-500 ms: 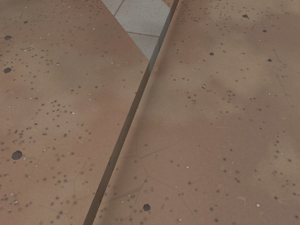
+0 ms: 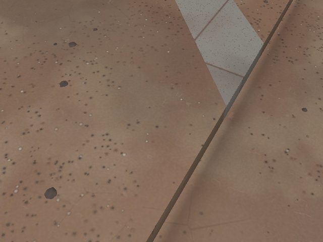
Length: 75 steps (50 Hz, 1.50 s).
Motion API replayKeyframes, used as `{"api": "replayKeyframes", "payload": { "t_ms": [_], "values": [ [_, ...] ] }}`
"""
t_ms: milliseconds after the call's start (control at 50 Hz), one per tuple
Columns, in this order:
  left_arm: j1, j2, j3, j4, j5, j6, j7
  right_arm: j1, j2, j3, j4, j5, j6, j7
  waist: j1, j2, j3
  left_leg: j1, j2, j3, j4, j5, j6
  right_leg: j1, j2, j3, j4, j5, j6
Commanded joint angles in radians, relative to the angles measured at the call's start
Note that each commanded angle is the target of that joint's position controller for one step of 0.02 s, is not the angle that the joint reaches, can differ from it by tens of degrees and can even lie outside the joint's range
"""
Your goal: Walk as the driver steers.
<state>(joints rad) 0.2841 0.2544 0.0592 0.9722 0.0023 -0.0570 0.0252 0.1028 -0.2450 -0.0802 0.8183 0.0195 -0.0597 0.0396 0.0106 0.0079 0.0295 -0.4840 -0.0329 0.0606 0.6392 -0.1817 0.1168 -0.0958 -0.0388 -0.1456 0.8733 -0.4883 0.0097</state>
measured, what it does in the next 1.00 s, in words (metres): climbs: right foot, then left foot 0.12 m higher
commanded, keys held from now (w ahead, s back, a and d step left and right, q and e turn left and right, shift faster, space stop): w+q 0.38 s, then w+e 0.62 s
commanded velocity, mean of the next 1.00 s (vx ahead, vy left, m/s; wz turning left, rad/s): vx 0.50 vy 0.00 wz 0.10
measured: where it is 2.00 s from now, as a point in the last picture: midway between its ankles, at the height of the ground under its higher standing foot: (156, 144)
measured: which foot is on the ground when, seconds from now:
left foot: down 0.00-0.44, up 0.46-0.88, down 0.90-1.00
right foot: up 0.00-0.40, down 0.42-0.92, up 0.94-1.00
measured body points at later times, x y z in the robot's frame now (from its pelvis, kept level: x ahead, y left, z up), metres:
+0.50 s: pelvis +0.27 -0.02 +0.01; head +0.29 -0.02 +0.46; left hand +0.38 +0.27 -0.08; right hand +0.40 -0.28 -0.11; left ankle +0.10 +0.06 -0.64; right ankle +0.37 -0.10 -0.72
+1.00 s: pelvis +0.49 +0.08 +0.06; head +0.48 +0.08 +0.51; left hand +0.53 +0.34 -0.07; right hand +0.70 -0.14 +0.01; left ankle +0.54 +0.20 -0.60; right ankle +0.40 -0.08 -0.57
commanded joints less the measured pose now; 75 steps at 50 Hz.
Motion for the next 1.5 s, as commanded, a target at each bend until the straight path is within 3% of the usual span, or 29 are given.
{"api": "replayKeyframes", "payload": {
  "t_ms": [20,80,240,340,400,440,460,480,500,540,660,740,820,880,900,920,940,960,980,1000,1040,1200,1260,1360,1380,1400,1420,1440,1500],
  "values": [
    [-0.089,0.101,0.007,-0.155,-0.045,-0.104,-0.035,0.319,-0.207,-0.059,0.012,-0.009,-0.014,-0.014,-0.123,0.112,-0.251,0.799,0.344,-0.757,-0.329,0.015,0.292,-0.744,0.038,0.251,0.579,-0.030,-0.026],
    [-0.131,0.129,0.025,-0.161,-0.003,-0.096,-0.023,0.132,-0.110,-0.029,-0.045,-0.010,-0.021,-0.014,-0.016,-0.046,-0.083,0.423,0.248,-0.487,-0.377,0.211,0.201,-0.591,-0.064,0.234,0.343,0.149,-0.014],
    [-0.310,0.033,0.009,-0.247,0.007,-0.047,-0.020,0.216,-0.171,-0.043,-0.068,-0.003,-0.001,-0.063,-0.051,0.063,-0.046,0.224,0.114,-0.278,-0.356,0.368,0.098,-0.428,0.021,0.156,-0.199,0.510,0.055],
    [-0.365,0.080,0.026,-0.301,-0.013,-0.048,-0.029,0.248,-0.151,-0.040,-0.076,0.001,0.010,-0.068,-0.065,0.125,-0.054,0.320,0.158,-0.399,-0.270,0.276,0.063,-0.377,0.056,0.200,-0.348,0.507,0.023],
    [-0.228,0.119,0.047,-0.277,-0.007,-0.057,-0.036,0.200,-0.124,-0.029,-0.104,-0.009,0.017,-0.077,0.019,0.174,-0.096,0.362,0.155,-0.436,-0.139,0.346,0.038,-0.222,0.061,0.170,-0.429,0.463,-0.019],
    [0.035,0.186,0.065,-0.228,0.035,-0.065,-0.042,0.243,-0.031,0.006,-0.111,-0.025,0.006,-0.071,0.099,0.003,-0.305,0.187,0.031,-0.296,0.283,0.168,-0.039,0.217,-0.151,0.387,-0.420,0.602,-0.114],
    [0.134,0.258,0.084,-0.165,0.027,-0.055,-0.051,0.470,0.018,0.018,-0.088,0.008,-0.004,-0.065,0.010,-0.361,-0.381,-0.138,-0.106,-0.217,0.622,-0.445,-0.111,0.468,-0.370,0.839,-0.516,0.533,-0.332],
    [0.135,0.177,0.072,-0.155,-0.004,-0.050,-0.057,0.469,-0.085,0.003,-0.043,0.027,-0.004,-0.061,0.050,-0.236,-0.310,-0.294,-0.038,-0.235,0.809,-0.418,-0.121,0.425,-0.352,0.955,-0.581,0.072,-0.353],
    [0.082,0.108,0.052,-0.164,-0.016,-0.038,-0.054,0.301,-0.121,-0.006,-0.070,0.015,-0.006,-0.053,0.086,-0.137,-0.146,-0.380,0.004,-0.186,0.899,-0.343,-0.115,0.295,-0.283,0.807,-0.609,-0.078,-0.314],
    [0.000,0.095,0.030,-0.180,0.002,-0.020,-0.050,0.122,-0.084,0.002,-0.137,-0.028,-0.021,-0.053,0.063,-0.034,-0.014,-0.390,0.058,-0.123,0.920,-0.244,-0.104,0.056,-0.206,0.677,-0.655,0.020,-0.282],
    [0.201,0.027,-0.018,-0.055,0.002,0.022,-0.036,0.056,0.133,0.096,-0.253,-0.015,-0.026,-0.025,0.006,-0.102,0.012,-0.862,0.069,-0.066,1.616,-0.336,-0.082,-0.010,-0.177,0.645,-0.591,0.085,-0.299],
    [0.124,0.047,-0.038,-0.098,-0.003,0.051,0.007,-0.089,0.111,0.154,-0.394,-0.047,-0.044,-0.023,-0.050,-0.015,0.035,-0.729,0.129,-0.024,1.162,-0.146,-0.133,-0.330,-0.067,0.525,-0.667,0.073,-0.242],
    [0.160,0.121,0.005,-0.118,-0.068,0.027,0.020,-0.138,0.087,0.141,-0.433,-0.056,-0.048,-0.069,-0.039,-0.171,-0.102,-0.147,0.121,0.040,0.680,-0.110,-0.155,-0.355,-0.087,0.426,-0.794,0.439,-0.232],
    [0.248,0.097,-0.001,-0.112,-0.039,0.050,0.021,0.025,-0.024,0.078,-0.395,0.011,-0.049,-0.068,-0.124,-0.263,-0.161,-0.042,-0.015,0.099,0.437,-0.379,-0.089,-0.015,-0.119,0.454,-0.508,1.244,-0.182],
    [0.185,0.086,-0.001,-0.136,-0.019,0.039,0.021,0.139,-0.085,0.050,-0.378,0.015,-0.058,-0.061,-0.198,-0.226,-0.217,0.097,0.047,-0.060,0.344,-0.361,-0.021,-0.032,-0.092,0.419,-0.267,1.448,-0.158],
    [0.105,0.043,0.000,-0.209,-0.017,0.016,0.019,0.336,-0.200,0.023,-0.333,-0.030,-0.067,-0.052,-0.246,0.066,-0.358,0.369,0.251,-0.461,0.084,-0.360,0.082,-0.252,0.014,0.366,0.102,1.145,-0.136],
    [0.172,-0.072,-0.015,-0.262,-0.012,-0.006,-0.013,0.387,-0.252,0.006,-0.295,-0.062,-0.051,-0.053,-0.157,0.490,-0.463,0.557,0.495,-1.135,-0.352,-0.428,0.226,-0.589,0.216,0.423,0.406,0.123,-0.074],
    [0.145,0.008,0.011,-0.245,-0.008,-0.013,-0.034,0.295,-0.152,0.022,-0.291,-0.028,-0.060,-0.064,-0.114,0.304,-0.273,0.432,0.528,-1.191,-0.386,-0.540,0.234,-0.741,0.170,0.465,0.659,0.078,-0.057],
    [0.025,0.007,0.008,-0.290,-0.020,0.006,-0.036,0.218,-0.078,0.037,-0.253,0.006,-0.054,-0.062,-0.083,0.236,-0.059,0.274,0.498,-0.948,-0.341,-0.629,0.174,-0.840,0.098,0.349,0.729,0.090,-0.065],
    [-0.010,-0.013,0.000,-0.306,-0.032,0.025,-0.029,0.163,-0.005,0.053,-0.210,-0.005,-0.046,-0.053,-0.037,0.140,0.053,0.110,0.440,-0.712,-0.301,-0.674,0.104,-0.834,0.037,0.264,0.739,0.122,-0.086],
    [0.056,0.028,0.019,-0.290,-0.043,0.062,-0.023,0.082,0.049,0.053,-0.157,-0.038,-0.045,-0.045,0.052,0.124,0.088,-0.080,0.323,-0.330,-0.300,-0.436,-0.024,-0.640,-0.002,0.258,0.611,0.227,-0.085],
    [-0.152,0.030,0.013,-0.387,-0.017,0.055,-0.035,0.172,-0.095,-0.007,-0.075,-0.035,-0.033,-0.103,-0.008,0.040,0.030,0.264,0.249,0.109,-0.376,0.099,0.011,-0.632,0.014,0.117,0.087,0.454,-0.025],
    [-0.273,0.013,0.004,-0.438,-0.033,0.051,-0.069,0.201,-0.185,-0.035,-0.067,-0.002,-0.006,-0.112,-0.065,0.081,0.004,0.344,0.295,0.137,-0.393,0.157,0.009,-0.504,0.012,0.066,-0.154,0.461,-0.016],
    [-0.030,0.156,0.077,-0.390,-0.016,0.041,-0.075,0.126,-0.216,-0.048,-0.085,0.036,0.008,-0.096,0.072,0.060,-0.131,0.473,0.276,0.175,-0.001,0.602,-0.056,-0.208,0.102,0.017,-0.397,0.460,-0.127],
    [0.065,0.215,0.104,-0.374,-0.014,0.041,-0.059,0.172,-0.177,-0.036,-0.088,0.012,0.005,-0.094,0.105,0.007,-0.176,0.309,0.228,0.175,0.234,0.391,-0.101,0.006,0.078,0.103,-0.411,0.591,-0.160],
    [0.038,0.325,0.120,-0.402,-0.008,0.044,-0.044,0.241,-0.042,0.003,-0.136,-0.069,0.001,-0.092,-0.008,-0.260,-0.224,-0.035,0.104,0.152,0.569,-0.456,-0.152,0.254,-0.158,0.433,-0.289,1.057,-0.254],
    [0.000,0.287,0.096,-0.465,0.020,0.025,-0.055,0.301,-0.103,0.012,-0.162,-0.039,-0.010,-0.080,0.000,-0.244,-0.498,-0.186,-0.002,-0.112,0.813,-0.541,-0.168,0.392,-0.354,0.942,-0.474,0.666,-0.462],
    [-0.018,0.219,0.075,-0.476,0.012,0.012,-0.063,0.183,-0.158,-0.006,-0.164,0.000,-0.016,-0.075,0.043,-0.089,-0.442,-0.244,0.039,-0.185,0.851,-0.425,-0.153,0.327,-0.317,0.882,-0.550,0.493,-0.417],
    [-0.115,0.155,0.047,-0.473,-0.020,0.010,-0.043,0.090,-0.151,0.001,-0.184,-0.029,0.004,-0.102,-0.022,0.007,-0.195,-0.228,0.102,-0.190,0.706,-0.207,-0.142,-0.012,-0.184,0.634,-0.561,0.434,-0.292]
  ]
}}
